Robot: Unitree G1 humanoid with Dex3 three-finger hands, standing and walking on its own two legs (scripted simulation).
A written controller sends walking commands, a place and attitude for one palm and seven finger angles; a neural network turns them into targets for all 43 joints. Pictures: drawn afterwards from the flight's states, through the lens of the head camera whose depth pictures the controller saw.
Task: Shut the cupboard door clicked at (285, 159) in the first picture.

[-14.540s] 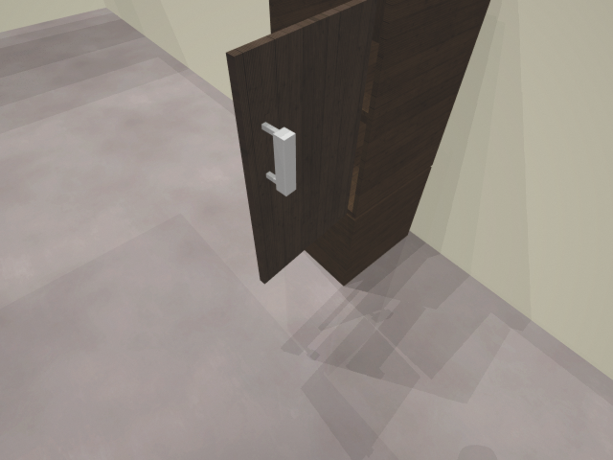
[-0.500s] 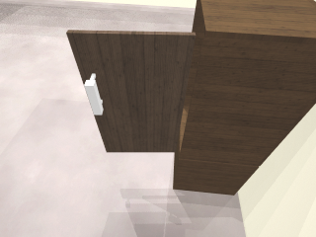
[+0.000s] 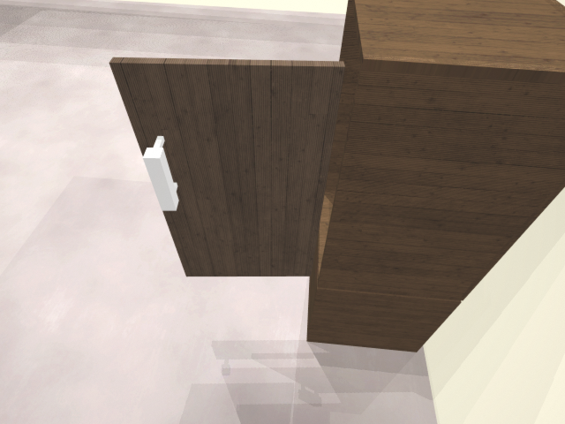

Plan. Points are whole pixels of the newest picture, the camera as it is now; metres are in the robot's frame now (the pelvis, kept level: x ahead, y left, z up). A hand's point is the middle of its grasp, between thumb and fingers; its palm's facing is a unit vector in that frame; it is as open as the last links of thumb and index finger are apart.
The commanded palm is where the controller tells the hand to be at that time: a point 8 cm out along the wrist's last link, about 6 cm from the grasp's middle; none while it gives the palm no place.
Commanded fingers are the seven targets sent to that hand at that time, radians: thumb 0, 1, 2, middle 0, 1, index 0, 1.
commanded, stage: shuffle to correct the standing spot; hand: left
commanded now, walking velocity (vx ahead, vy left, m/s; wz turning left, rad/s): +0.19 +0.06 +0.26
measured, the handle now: (165, 173) +0.51 +0.24 +0.06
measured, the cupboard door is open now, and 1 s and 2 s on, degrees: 96 96 96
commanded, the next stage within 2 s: come to a stop and stand still in 0.16 s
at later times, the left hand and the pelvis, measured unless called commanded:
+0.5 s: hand out of the picture +0.14 +0.21 -0.18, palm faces +0.07 -0.98 -0.18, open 7.4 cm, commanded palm none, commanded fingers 0.00 0.90 0.90 -0.20 -0.30 -0.20 -0.30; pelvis +0.08 +0.03 +0.00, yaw +4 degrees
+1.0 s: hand out of the picture +0.13 +0.24 -0.18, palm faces +0.09 -0.96 -0.24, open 7.4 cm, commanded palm none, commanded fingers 0.00 0.90 0.90 -0.20 -0.30 -0.20 -0.30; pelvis +0.08 +0.04 -0.01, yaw +2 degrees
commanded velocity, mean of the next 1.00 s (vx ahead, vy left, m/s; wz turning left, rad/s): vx -0.03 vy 0.02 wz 0.01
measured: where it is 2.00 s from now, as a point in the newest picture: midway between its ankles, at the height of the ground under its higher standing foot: outside the picture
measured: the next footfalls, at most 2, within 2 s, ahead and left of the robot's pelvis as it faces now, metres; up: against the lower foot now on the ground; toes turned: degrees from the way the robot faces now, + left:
right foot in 0.62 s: +0.18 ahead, -0.09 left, +0.00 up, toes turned -1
left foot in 1.02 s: +0.11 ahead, +0.18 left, +0.00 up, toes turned +4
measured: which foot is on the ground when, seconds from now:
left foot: down 0.00-0.64, up 0.66-1.00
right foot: down 0.00-0.22, up 0.24-0.60, down 0.62-1.00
